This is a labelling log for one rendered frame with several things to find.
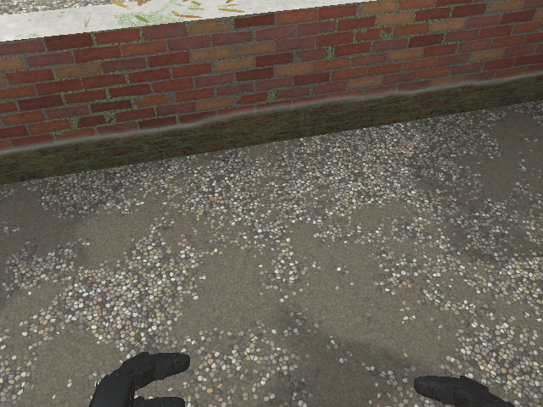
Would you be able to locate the robot left hand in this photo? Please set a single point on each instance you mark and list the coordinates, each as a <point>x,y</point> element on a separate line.
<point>118,388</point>

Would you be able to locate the robot right hand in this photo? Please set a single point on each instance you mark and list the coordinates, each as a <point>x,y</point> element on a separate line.
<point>461,392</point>

